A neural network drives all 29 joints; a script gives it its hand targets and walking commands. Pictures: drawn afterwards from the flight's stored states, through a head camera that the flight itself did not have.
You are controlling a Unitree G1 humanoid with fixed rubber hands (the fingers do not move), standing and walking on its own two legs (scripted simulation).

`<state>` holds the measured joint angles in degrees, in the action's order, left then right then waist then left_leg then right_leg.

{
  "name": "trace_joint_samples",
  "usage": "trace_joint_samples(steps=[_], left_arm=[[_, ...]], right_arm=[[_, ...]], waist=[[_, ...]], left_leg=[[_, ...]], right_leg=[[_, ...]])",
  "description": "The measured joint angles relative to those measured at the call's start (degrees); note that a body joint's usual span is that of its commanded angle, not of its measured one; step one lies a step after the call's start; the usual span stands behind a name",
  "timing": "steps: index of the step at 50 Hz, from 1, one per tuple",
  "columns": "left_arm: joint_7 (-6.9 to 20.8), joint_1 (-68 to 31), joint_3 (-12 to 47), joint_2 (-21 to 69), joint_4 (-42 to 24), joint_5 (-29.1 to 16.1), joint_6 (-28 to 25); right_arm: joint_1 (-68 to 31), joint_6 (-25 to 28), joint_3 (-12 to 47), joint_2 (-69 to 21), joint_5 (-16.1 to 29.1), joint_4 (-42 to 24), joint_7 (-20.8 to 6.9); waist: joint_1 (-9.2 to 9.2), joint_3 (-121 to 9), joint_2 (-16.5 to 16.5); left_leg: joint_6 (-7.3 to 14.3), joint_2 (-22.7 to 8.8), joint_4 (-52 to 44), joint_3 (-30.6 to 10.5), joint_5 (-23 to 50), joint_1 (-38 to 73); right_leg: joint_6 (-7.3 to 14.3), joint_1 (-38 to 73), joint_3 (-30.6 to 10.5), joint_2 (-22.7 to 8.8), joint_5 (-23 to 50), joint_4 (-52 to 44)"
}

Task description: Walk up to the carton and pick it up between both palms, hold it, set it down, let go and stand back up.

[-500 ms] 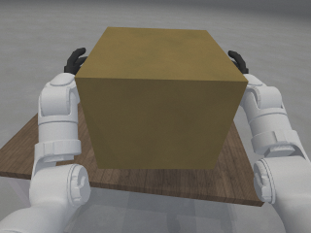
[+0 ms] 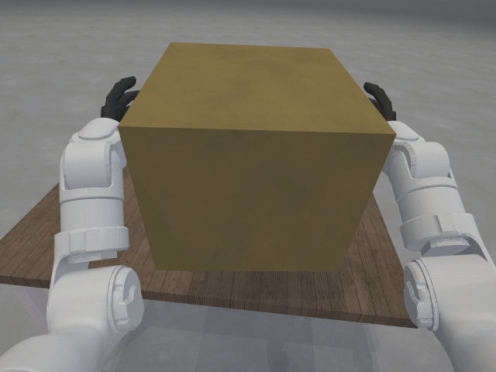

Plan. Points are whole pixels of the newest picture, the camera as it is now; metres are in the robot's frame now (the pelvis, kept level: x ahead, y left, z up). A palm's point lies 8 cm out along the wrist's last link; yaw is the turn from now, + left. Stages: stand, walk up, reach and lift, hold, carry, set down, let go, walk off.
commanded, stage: hold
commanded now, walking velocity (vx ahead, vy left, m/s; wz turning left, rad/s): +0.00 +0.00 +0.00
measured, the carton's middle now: (249, 149) +0.42 -0.01 +0.21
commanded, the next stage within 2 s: none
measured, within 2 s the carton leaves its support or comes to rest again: neither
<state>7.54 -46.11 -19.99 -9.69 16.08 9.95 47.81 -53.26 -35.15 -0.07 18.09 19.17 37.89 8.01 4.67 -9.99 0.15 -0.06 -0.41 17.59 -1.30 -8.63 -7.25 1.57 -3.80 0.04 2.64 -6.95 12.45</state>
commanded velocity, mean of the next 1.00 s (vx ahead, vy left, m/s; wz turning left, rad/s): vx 0.00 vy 0.00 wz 0.00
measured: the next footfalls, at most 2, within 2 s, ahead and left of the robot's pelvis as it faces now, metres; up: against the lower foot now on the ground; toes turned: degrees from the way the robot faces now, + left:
none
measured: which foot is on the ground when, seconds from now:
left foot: down 0.00-1.00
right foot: down 0.00-1.00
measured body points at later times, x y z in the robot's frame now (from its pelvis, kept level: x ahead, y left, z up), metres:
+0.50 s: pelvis +0.00 +0.00 +0.00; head -0.08 +0.02 +0.44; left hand +0.38 +0.19 +0.28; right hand +0.38 -0.20 +0.28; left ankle +0.01 +0.12 -0.75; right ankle +0.00 -0.10 -0.75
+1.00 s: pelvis +0.00 +0.00 +0.00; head -0.08 +0.01 +0.44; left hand +0.38 +0.19 +0.27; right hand +0.38 -0.21 +0.28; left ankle +0.01 +0.12 -0.75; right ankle +0.00 -0.10 -0.75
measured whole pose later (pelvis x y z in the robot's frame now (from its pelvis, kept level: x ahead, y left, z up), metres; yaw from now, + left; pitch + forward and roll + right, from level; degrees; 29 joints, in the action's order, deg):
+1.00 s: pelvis +0.00 +0.00 +0.00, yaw +0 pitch -2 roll -1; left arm 7.6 -46.4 -20.4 -9.6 17.4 10.1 48.2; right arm -54.3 -36.1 0.1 18.2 19.0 39.1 8.0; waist 4.5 -10.5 0.5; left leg -0.1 -0.5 17.4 -1.3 -8.9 -6.7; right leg 1.7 -3.4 0.0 2.8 -7.3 12.4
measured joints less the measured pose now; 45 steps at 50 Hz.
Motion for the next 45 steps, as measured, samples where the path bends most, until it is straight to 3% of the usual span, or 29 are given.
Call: trace_joint_samples(steps=[10,24,45], left_arm=[[-0.11,-1.06,-0.86,0.02,1.93,-0.05,-0.07],[0.16,-2.33,-0.09,-0.91,3.8,0.01,-0.29],[-0.05,0.32,0.13,-0.12,-0.27,0.0,0.76]], right_arm=[[-1.3,-0.16,0.48,0.14,-0.28,1.83,-0.19],[-2.5,-0.34,-1.29,-0.51,-1.26,3.39,-0.49],[-0.7,-0.58,0.1,-0.01,0.31,0.76,0.03]], waist=[[-0.83,-0.82,0.58],[-0.57,-0.54,0.46],[0.01,-0.34,0.46]], left_leg=[[0.04,-0.13,-0.62,0.31,0.24,0.59],[0.01,0.03,-0.01,-0.17,0.4,-0.98],[-0.18,-0.14,0.3,-0.26,-0.6,0.63]], right_leg=[[0.05,0.18,-0.31,0.11,0.0,0.04],[0.07,-0.95,0.16,-0.02,0.28,0.06],[0.17,0.88,0.19,0.18,-0.49,-0.07]])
